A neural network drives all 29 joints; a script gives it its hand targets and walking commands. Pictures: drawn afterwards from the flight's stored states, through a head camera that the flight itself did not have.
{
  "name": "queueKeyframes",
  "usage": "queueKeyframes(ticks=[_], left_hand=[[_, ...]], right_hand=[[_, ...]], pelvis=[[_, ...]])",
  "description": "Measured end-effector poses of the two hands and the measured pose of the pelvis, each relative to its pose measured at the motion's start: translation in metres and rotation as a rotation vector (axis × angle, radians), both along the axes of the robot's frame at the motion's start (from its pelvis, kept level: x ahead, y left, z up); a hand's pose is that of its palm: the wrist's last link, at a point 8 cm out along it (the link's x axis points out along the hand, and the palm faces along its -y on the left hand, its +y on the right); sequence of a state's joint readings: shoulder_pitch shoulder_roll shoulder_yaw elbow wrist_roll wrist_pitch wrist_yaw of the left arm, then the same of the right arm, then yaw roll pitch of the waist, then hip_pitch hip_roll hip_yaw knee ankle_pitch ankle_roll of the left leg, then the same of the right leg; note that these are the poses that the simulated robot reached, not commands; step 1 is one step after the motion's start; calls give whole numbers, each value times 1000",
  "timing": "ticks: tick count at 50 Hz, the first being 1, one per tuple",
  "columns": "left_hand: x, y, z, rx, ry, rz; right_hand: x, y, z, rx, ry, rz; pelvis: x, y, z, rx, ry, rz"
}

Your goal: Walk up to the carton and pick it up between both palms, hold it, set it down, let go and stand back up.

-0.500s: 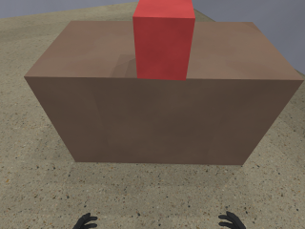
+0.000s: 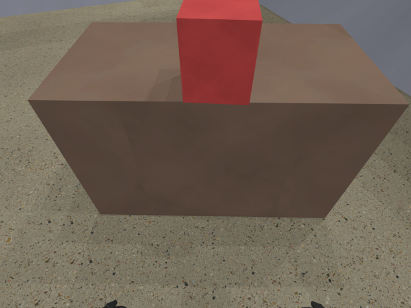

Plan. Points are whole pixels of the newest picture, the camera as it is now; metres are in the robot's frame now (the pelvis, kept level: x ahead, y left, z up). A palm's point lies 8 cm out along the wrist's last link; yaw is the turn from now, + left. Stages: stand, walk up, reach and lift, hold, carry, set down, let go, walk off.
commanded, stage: stand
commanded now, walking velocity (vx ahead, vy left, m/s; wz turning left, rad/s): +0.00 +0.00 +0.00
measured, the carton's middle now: (218, 50) +0.82 -0.03 +0.12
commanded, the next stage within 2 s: walk up in 0.66 s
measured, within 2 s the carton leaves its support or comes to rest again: neither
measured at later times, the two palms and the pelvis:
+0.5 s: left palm out of the picture +0.12 +0.23 -0.11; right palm out of the picture +0.12 -0.23 -0.11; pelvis +0.02 +0.00 +0.00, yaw +0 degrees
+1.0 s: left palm out of the picture +0.10 +0.24 -0.12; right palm out of the picture +0.07 -0.25 -0.12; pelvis +0.04 +0.00 +0.00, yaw -4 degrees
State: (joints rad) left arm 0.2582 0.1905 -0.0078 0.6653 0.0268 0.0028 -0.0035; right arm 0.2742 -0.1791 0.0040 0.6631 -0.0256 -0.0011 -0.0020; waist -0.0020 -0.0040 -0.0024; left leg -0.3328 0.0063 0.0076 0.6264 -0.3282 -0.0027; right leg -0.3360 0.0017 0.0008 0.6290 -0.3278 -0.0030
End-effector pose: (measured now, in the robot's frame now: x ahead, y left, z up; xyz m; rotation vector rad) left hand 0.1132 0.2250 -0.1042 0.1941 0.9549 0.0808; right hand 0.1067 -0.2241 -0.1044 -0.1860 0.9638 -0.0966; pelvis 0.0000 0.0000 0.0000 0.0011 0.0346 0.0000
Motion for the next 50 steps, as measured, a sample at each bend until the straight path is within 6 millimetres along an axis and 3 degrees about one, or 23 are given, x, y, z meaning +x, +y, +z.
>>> queueKeyframes(ticks=[18, 32, 45, 50], left_hand=[[7, 6, -4, 8, 26, 25], [3, 11, -7, 16, 63, 46], [-12, 16, -12, 25, 115, 45], [-14, 17, -13, 54, 163, -19]], right_hand=[[11, -1, -2, -8, 12, -19], [6, -2, -5, -16, 51, -42], [-8, -5, -9, -28, 95, -44], [-36, -29, -15, -47, 142, -111]], pelvis=[[14, 2, 0, -2, 2, 0], [20, 4, 1, -3, -4, -1], [24, 5, 2, 0, -15, -12], [44, -3, -2, 7, -30, -64]])
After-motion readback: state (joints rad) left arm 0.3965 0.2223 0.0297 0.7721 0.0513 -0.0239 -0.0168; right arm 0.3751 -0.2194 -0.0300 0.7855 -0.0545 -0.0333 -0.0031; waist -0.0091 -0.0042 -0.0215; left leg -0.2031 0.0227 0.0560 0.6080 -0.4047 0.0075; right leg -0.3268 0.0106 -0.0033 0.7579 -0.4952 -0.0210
